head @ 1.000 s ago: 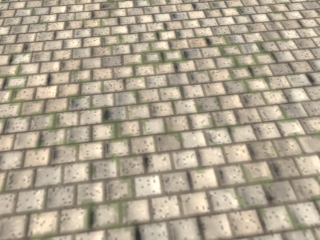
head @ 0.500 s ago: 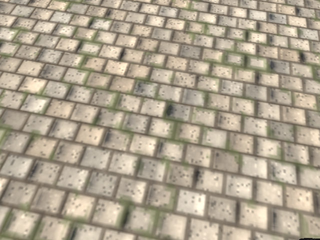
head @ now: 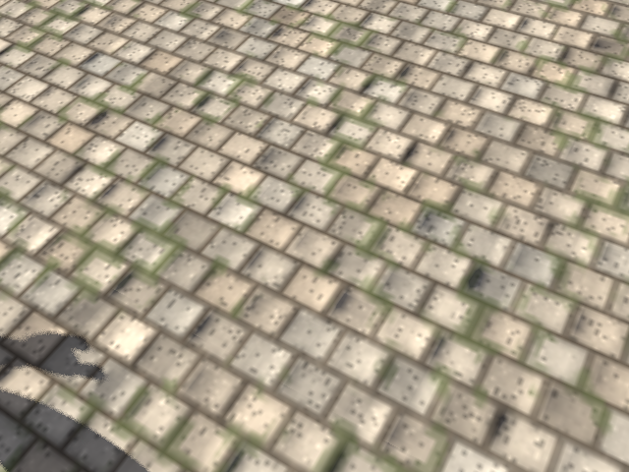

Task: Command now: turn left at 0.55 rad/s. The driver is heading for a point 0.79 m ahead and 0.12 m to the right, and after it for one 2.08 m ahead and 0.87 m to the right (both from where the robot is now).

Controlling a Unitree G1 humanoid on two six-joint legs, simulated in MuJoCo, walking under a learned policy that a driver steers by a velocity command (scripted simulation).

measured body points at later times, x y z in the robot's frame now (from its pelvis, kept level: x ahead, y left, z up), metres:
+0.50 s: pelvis +0.00 +0.04 -0.01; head +0.02 +0.05 +0.44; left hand +0.08 +0.34 -0.13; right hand +0.20 -0.18 -0.10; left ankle -0.01 +0.15 -0.74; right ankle +0.00 -0.09 -0.73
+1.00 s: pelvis +0.06 +0.07 -0.01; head +0.07 +0.08 +0.44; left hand +0.11 +0.35 -0.14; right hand +0.23 -0.17 -0.12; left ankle +0.06 +0.17 -0.74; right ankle -0.01 -0.08 -0.74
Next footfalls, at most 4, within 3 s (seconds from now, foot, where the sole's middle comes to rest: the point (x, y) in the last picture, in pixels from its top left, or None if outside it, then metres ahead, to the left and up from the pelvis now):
0.18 left None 0.03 0.15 -0.78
0.54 right None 0.03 -0.07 -0.78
0.82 left None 0.10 0.18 -0.78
1.98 left None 0.33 0.24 -0.78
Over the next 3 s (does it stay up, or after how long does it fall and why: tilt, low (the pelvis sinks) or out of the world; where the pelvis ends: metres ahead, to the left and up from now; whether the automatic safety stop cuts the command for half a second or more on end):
stays up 0.75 0.02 -0.02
